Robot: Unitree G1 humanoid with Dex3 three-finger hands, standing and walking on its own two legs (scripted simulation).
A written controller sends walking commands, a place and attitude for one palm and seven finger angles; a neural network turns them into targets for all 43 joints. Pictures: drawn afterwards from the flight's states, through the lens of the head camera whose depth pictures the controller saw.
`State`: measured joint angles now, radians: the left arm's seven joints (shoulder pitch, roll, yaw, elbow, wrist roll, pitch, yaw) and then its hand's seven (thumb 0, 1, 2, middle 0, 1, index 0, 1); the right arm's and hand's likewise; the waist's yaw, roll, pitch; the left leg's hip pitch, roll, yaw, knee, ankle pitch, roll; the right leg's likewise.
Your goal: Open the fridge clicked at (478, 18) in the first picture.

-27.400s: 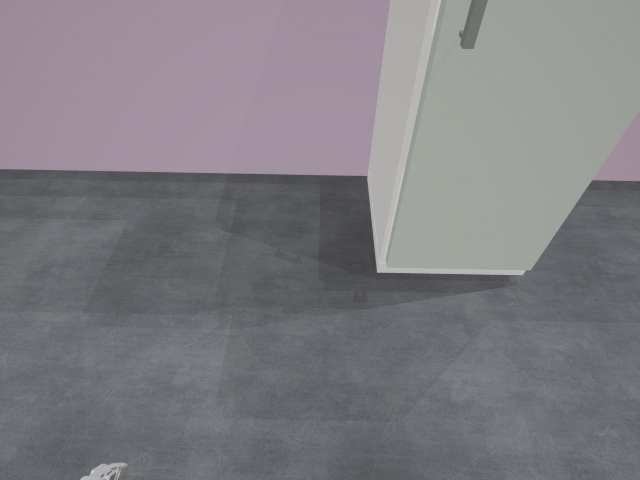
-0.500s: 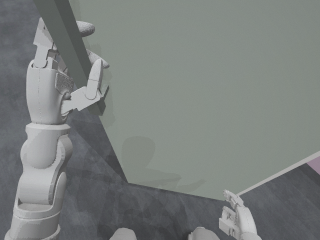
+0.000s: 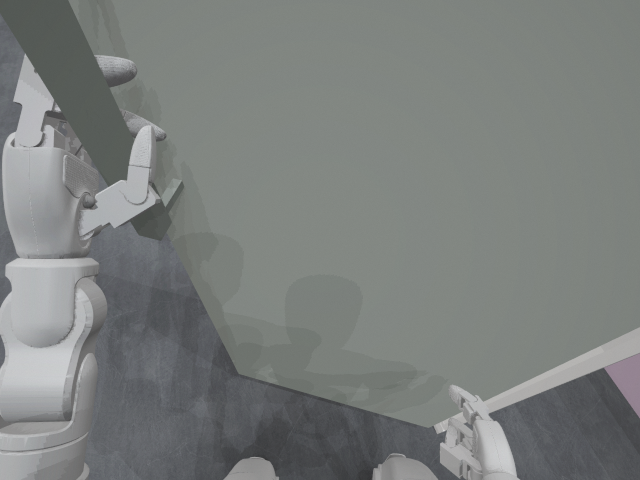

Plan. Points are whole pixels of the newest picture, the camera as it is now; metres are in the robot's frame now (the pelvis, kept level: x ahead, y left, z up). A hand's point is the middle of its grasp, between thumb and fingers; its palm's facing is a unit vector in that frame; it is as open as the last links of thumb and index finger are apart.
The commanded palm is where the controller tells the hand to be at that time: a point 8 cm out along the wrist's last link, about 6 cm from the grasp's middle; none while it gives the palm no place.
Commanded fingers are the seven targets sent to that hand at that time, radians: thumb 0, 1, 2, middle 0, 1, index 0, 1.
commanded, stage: walk backward, drawing the door open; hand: left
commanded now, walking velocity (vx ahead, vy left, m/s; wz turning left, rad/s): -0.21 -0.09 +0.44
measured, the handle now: (123, 121) +0.34 +0.20 +0.26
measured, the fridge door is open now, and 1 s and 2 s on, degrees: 57 63 64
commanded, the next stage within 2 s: stop walking and hold the door back in 0.06 s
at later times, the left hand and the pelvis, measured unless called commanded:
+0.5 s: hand (111, 244) +0.25 +0.18 +0.24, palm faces +0.34 -0.93 -0.12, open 6.4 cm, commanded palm +0.24 +0.21 +0.22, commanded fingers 0.00 0.90 0.90 -0.45 -1.40 -0.45 -1.40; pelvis -0.08 -0.05 +0.00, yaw +13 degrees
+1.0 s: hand (120, 221) +0.26 +0.18 +0.24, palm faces +0.34 -0.93 -0.13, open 6.1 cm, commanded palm +0.23 +0.21 +0.22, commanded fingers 0.00 0.90 0.90 -0.45 -1.40 -0.45 -1.40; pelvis -0.10 -0.05 -0.01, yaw +9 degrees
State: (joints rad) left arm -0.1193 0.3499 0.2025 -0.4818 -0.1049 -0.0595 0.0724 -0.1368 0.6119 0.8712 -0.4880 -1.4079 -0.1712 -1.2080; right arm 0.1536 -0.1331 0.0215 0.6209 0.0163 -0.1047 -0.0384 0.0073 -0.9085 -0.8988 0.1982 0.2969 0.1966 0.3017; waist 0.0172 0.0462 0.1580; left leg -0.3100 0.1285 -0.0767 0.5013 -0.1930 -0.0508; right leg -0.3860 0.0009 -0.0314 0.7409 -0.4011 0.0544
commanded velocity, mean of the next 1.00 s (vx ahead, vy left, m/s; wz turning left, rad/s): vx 0.07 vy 0.02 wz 0.09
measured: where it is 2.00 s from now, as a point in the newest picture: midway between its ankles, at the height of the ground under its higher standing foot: outside the picture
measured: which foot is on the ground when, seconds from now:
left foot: down 0.00-0.06, up 0.08-0.32, down 0.34-1.00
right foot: up 0.00-0.04, down 0.06-0.34, up 0.36-0.66, down 0.68-1.00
